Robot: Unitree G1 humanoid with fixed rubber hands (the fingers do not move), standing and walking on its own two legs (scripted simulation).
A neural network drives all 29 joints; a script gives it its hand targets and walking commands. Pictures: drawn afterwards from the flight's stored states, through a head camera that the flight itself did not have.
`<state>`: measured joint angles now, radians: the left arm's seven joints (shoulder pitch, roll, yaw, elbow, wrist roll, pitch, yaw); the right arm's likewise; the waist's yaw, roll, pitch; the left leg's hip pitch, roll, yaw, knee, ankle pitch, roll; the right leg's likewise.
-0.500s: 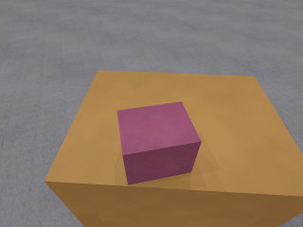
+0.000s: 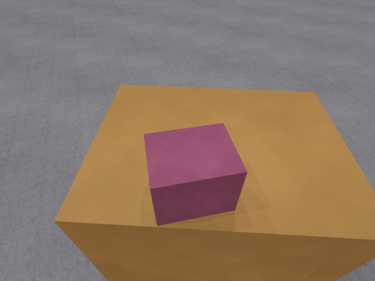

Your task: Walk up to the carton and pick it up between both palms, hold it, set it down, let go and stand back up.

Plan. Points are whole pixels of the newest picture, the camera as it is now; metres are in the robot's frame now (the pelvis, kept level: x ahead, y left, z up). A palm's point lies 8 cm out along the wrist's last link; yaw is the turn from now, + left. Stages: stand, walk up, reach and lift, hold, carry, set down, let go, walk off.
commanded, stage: stand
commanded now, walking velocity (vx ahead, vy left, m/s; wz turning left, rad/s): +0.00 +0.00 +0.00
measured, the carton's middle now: (190, 173) +0.40 +0.02 -0.02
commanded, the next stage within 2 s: none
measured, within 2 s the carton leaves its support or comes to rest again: neither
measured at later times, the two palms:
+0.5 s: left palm out of the picture +0.06 +0.27 -0.10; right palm out of the picture +0.10 -0.29 -0.11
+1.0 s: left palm out of the picture +0.06 +0.27 -0.10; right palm out of the picture +0.10 -0.29 -0.10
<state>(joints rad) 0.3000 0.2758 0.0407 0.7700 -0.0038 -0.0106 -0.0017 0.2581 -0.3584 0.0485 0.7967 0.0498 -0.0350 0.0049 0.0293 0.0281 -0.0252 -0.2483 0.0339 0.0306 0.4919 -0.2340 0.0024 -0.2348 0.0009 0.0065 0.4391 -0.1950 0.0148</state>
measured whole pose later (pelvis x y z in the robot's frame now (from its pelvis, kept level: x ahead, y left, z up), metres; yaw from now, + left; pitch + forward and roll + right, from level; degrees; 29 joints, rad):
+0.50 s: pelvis +0.00 -0.01 +0.00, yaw +0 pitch -1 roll +0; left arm 0.30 0.28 0.04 0.78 0.00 -0.01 0.00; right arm 0.23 -0.36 0.05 0.86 0.05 -0.03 0.01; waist 0.03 0.03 -0.01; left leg -0.24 0.03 0.03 0.47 -0.22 0.00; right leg -0.23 0.00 0.01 0.44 -0.19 0.01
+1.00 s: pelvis +0.00 -0.01 +0.00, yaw +0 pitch -1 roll +0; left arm 0.30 0.28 0.04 0.80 0.00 -0.01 0.00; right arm 0.20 -0.36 0.05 0.87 0.05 -0.03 0.01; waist 0.03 0.02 0.00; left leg -0.23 0.03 0.03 0.46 -0.21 -0.01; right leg -0.23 0.00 0.01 0.44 -0.19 0.01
